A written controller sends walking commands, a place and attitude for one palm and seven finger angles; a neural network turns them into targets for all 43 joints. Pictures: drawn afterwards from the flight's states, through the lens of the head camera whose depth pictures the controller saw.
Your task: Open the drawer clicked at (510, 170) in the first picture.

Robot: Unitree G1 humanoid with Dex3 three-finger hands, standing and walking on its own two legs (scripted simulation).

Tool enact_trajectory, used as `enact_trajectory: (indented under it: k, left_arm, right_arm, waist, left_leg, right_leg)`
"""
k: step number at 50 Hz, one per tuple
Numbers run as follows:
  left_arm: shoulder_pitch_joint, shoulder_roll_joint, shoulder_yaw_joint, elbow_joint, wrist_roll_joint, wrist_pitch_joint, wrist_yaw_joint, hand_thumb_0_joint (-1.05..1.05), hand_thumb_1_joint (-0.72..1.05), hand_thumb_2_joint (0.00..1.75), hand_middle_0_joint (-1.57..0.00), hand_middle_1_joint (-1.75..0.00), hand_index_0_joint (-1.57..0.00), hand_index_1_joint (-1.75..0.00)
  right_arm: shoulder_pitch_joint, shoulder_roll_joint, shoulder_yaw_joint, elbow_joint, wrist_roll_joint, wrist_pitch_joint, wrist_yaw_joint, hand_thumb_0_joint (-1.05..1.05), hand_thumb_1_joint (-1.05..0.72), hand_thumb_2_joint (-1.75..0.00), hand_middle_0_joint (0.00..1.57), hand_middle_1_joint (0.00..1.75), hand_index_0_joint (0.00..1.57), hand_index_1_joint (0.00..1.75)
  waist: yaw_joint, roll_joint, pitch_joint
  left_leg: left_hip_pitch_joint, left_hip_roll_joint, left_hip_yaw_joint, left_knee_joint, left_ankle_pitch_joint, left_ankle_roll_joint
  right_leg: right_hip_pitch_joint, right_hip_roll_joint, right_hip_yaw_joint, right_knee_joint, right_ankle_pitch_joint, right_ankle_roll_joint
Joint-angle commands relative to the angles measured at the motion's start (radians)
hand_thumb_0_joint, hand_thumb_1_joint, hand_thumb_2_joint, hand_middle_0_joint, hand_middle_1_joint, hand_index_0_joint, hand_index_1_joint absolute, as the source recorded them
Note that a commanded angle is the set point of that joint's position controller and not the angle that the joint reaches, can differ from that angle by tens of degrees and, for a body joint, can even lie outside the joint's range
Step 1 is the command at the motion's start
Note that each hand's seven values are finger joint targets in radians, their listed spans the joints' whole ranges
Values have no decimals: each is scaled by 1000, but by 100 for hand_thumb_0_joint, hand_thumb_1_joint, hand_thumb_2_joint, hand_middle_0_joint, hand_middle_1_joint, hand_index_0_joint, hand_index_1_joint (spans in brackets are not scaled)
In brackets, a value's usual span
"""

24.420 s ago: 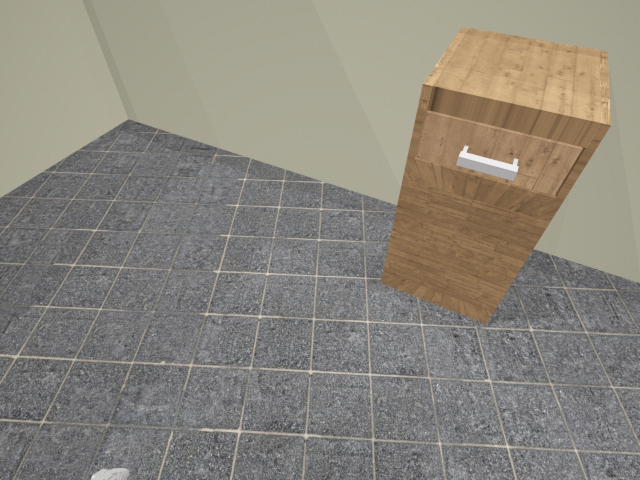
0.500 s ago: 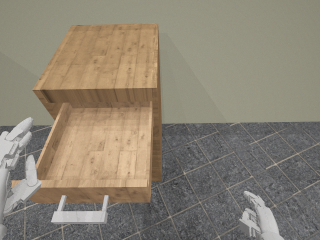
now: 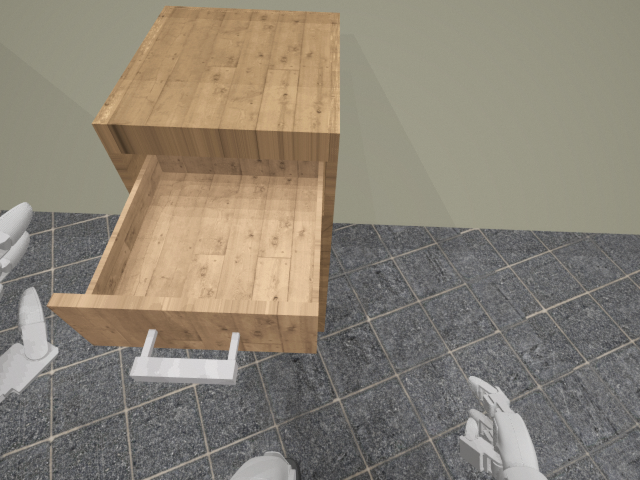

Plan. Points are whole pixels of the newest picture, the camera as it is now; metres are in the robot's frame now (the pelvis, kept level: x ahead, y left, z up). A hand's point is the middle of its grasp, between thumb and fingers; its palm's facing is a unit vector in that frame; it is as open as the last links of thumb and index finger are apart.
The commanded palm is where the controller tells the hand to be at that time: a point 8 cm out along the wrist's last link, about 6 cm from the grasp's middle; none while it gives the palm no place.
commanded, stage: step back with the hand held close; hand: left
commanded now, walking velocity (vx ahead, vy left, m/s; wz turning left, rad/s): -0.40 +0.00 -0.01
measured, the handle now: (189, 354) +0.28 +0.21 -0.08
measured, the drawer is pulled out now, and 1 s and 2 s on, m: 0.30 0.30 0.30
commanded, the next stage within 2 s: stop stepping back and stand still in 0.48 s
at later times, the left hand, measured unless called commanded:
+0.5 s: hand (44, 431) +0.13 +0.21 +0.18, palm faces +0.17 -0.84 -0.51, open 7.4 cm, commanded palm +0.06 +0.27 +0.19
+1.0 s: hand out of the picture +0.00 +0.20 +0.18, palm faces +0.30 -0.81 -0.51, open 7.4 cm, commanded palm -0.05 +0.25 +0.19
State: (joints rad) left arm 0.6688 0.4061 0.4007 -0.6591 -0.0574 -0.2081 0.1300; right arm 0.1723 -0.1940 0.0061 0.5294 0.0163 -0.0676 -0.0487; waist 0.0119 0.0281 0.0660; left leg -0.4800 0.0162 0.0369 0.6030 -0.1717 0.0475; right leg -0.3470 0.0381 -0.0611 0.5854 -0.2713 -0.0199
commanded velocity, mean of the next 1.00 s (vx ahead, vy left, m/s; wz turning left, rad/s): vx -0.12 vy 0.02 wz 0.03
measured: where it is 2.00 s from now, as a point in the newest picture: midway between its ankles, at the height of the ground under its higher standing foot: outside the picture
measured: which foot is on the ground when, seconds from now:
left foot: down 0.00-0.56, up 0.58-0.76, down 0.78-1.00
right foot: down 0.00-0.18, up 0.20-0.50, down 0.52-1.00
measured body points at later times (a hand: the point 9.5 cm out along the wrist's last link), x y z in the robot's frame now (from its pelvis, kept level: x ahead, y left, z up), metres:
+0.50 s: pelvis -0.09 +0.00 +0.00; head -0.02 +0.02 +0.45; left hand +0.12 +0.25 +0.21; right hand +0.09 -0.23 -0.07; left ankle +0.06 +0.10 -0.72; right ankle -0.17 -0.12 -0.72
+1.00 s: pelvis -0.18 -0.03 +0.01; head -0.16 -0.03 +0.46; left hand -0.02 +0.24 +0.21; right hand -0.02 -0.26 -0.08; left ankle -0.15 +0.10 -0.71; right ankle -0.17 -0.12 -0.72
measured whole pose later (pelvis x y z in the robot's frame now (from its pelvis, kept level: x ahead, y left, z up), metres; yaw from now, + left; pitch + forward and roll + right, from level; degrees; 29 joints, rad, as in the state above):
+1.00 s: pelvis -0.18 -0.03 +0.01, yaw +0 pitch -1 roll +0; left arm 0.71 0.42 0.38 -0.66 -0.05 -0.22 0.14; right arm 0.21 -0.19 -0.01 0.58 0.03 -0.09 -0.03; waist -0.02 0.00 0.05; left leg -0.37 0.01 -0.02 0.70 -0.37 0.02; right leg -0.25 0.02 -0.09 0.53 -0.28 -0.05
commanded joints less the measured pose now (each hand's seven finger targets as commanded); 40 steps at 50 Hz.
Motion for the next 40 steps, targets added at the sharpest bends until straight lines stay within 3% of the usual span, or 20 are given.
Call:
enact_trajectory:
  k: [1,3,5,6,8,9,10,12,14,21,24,26,27,28,30,32,34,37,39,40]
  left_arm:
    - [-32,130,85,-203,-9,-69,38,0,90,90,-20,-30,-20,-30]
    - [-48,131,81,-186,-3,-65,49,0,90,90,-20,-30,-20,-30]
    - [-54,138,90,-179,0,-61,51,0,90,90,-20,-30,-20,-30]
    - [-55,142,96,-186,1,-62,47,0,90,90,-20,-30,-20,-30]
    - [-36,170,116,-221,4,-84,40,0,90,90,-20,-30,-20,-30]
    - [-18,204,153,-223,11,-85,39,0,90,90,-20,-30,-20,-30]
    - [-12,179,136,-256,8,-87,35,0,90,90,-20,-30,-20,-30]
    - [-5,153,123,-275,-7,-90,42,0,90,90,-20,-30,-20,-30]
    - [43,134,116,-264,-8,-83,41,0,90,90,-20,-30,-20,-30]
    - [47,168,137,-268,-35,-94,15,0,90,90,-20,-30,-20,-30]
    - [94,218,189,-261,-47,-106,1,0,90,90,-20,-30,-20,-30]
    - [70,234,199,-269,-56,-126,-14,0,90,90,-20,-30,-20,-30]
    - [64,207,168,-238,-58,-124,-20,0,90,90,-20,-30,-20,-30]
    - [80,183,141,-205,-56,-113,-18,0,90,90,-20,-30,-20,-30]
    - [72,160,155,-114,-27,-69,14,0,90,90,-20,-30,-20,-30]
    - [56,137,132,-77,1,-44,36,0,90,90,-20,-30,-20,-30]
    - [-13,152,114,-100,14,-48,51,0,90,90,-20,-30,-20,-30]
    - [-17,131,86,-183,4,-60,64,0,90,90,-20,-30,-20,-30]
    - [-24,162,92,-246,4,-70,62,0,90,90,-20,-30,-20,-30]
    - [37,142,97,-190,13,-62,60,0,90,90,-20,-30,-20,-30]
  right_arm:
    - [-42,-133,-75,-124,4,-58,-5,0,-90,-90,20,30,20,30]
    - [-48,-112,-74,-92,-5,-50,0,0,-90,-90,20,30,20,30]
    - [-64,-101,-66,-83,-10,-38,-3,0,-90,-90,20,30,20,30]
    - [-77,-110,-66,-90,-9,-35,-6,0,-90,-90,20,30,20,30]
    - [-98,-132,-71,-116,-1,-47,-12,0,-90,-90,20,30,20,30]
    - [-104,-127,-71,-118,-8,-57,-11,0,-90,-90,20,30,20,30]
    - [-75,-110,-67,-121,-26,-69,-7,0,-90,-90,20,30,20,30]
    - [-43,-112,-78,-93,-32,-91,0,0,-90,-90,20,30,20,30]
    - [-47,-121,-89,-75,-22,-104,7,0,-90,-90,20,30,20,30]
    - [-68,-132,-64,-69,-29,-120,17,0,-90,-90,20,30,20,30]
    - [-81,-138,-63,-81,-29,-108,16,0,-90,-90,20,30,20,30]
    - [-89,-128,-61,-91,-16,-87,17,0,-90,-90,20,30,20,30]
    - [-66,-132,-79,-83,8,-86,14,0,-90,-90,20,30,20,30]
    - [-62,-130,-97,-88,21,-79,10,0,-90,-90,20,30,20,30]
    - [-104,-75,-83,-76,22,-35,1,0,-90,-90,20,30,20,30]
    - [-124,-54,-45,-101,14,-13,-10,0,-90,-90,20,30,20,30]
    - [-120,-81,-43,-107,15,-25,-23,0,-90,-90,20,30,20,30]
    - [-56,-114,-57,-105,8,-71,-23,0,-90,-90,20,30,20,30]
    - [-39,-149,-82,-125,14,-92,-8,0,-90,-90,20,30,20,30]
    - [-30,-111,-71,-104,6,-91,2,0,-90,-90,20,30,20,30]
  waist:
    - [-35,-111,-129]
    - [-40,-170,-146]
    - [-40,-145,-133]
    - [-35,-73,-114]
    - [-17,119,-141]
    - [-16,260,-182]
    - [-21,286,-204]
    - [-16,140,-215]
    - [-3,124,-266]
    - [-11,216,-242]
    - [-3,201,-258]
    - [-7,93,-256]
    - [-17,-57,-240]
    - [-32,-238,-220]
    - [-44,-225,-166]
    - [-57,-147,-124]
    - [-56,-167,-96]
    - [-55,-59,-149]
    - [-29,137,-160]
    - [-25,169,-174]
  left_leg:
    - [134,24,-83,77,-236,-31]
    - [192,-8,-63,202,-167,-43]
    - [181,4,-85,72,-129,-39]
    - [158,31,-111,-67,-39,-27]
    - [80,188,-246,-248,115,23]
    - [61,265,-327,-344,88,53]
    - [41,313,-397,-394,39,83]
    - [186,312,-337,-310,220,113]
    - [326,270,-230,-251,407,97]
    - [246,220,-219,-345,18,49]
    - [195,179,-174,-312,-56,2]
    - [239,99,-99,-154,-131,-39]
    - [297,9,-31,52,-208,-81]
    - [324,-51,-21,310,-188,-93]
    - [66,-45,-76,561,-320,-74]
    - [-21,-11,-75,411,-314,-59]
    - [24,-2,-41,158,-272,-38]
    - [251,18,-20,-270,74,3]
    - [472,215,-215,-204,518,68]
    - [479,220,-250,-174,577,87]
  right_leg:
    - [-100,-236,300,-290,-145,-73]
    - [-127,-322,308,-297,26,-116]
    - [-68,-281,224,-232,167,-92]
    - [-33,-215,172,-175,167,-54]
    - [74,-70,75,12,99,17]
    - [82,-22,53,180,-104,27]
    - [55,-8,75,358,-253,26]
    - [-78,-18,115,439,-260,25]
    - [-112,-22,71,378,-239,36]
    - [53,9,19,61,-245,25]
    - [200,15,-10,-203,-69,5]
    - [174,-67,13,-324,50,-23]
    - [19,-148,47,-335,37,-69]
    - [-147,-297,181,-372,5,-124]
    - [-42,-367,206,-253,451,-166]
    - [127,-326,143,-191,639,-132]
    - [205,-309,130,-150,678,-93]
    - [241,-224,92,5,577,-19]
    - [5,-105,35,122,76,35]
    - [-42,-76,24,68,-143,34]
